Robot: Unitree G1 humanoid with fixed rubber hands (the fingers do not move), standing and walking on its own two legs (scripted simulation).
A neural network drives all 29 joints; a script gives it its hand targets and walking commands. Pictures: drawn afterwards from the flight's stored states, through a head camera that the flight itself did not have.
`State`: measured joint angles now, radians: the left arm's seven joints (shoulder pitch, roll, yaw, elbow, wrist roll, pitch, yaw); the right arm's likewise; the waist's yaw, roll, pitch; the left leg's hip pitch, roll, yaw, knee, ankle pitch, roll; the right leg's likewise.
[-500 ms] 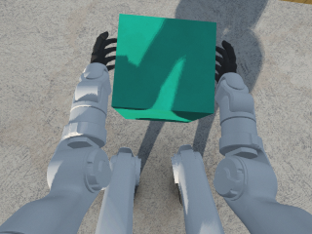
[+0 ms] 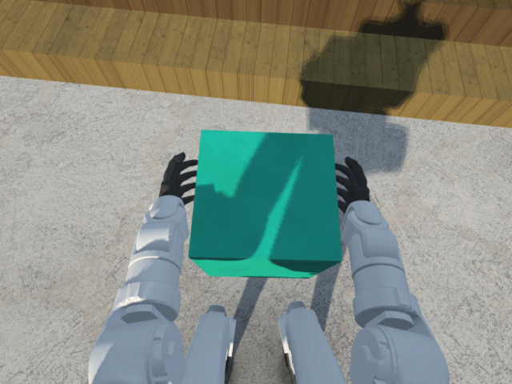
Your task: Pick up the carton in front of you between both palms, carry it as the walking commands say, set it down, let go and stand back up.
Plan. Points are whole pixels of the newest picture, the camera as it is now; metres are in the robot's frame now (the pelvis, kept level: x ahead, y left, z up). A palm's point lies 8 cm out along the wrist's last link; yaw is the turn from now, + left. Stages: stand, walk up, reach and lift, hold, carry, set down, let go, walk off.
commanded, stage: reach and lift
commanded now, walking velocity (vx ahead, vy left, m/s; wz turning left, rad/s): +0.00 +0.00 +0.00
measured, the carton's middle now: (262, 215) +0.40 -0.01 -0.11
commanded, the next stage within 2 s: hold in 1.70 s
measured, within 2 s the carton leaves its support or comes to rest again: neither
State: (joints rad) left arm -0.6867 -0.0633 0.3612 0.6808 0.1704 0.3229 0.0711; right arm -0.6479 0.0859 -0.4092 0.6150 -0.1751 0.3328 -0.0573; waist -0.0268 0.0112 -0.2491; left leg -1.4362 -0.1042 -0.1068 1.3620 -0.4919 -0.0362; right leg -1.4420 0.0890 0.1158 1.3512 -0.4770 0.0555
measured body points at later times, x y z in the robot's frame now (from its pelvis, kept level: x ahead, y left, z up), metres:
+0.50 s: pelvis +0.05 +0.00 +0.13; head +0.08 +0.00 +0.58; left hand +0.38 +0.14 +0.10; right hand +0.37 -0.16 +0.11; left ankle +0.06 +0.13 -0.59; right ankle +0.07 -0.14 -0.59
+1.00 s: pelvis +0.04 -0.01 +0.15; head +0.01 -0.01 +0.60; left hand +0.35 +0.15 +0.17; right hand +0.35 -0.16 +0.17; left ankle +0.06 +0.13 -0.59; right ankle +0.07 -0.14 -0.59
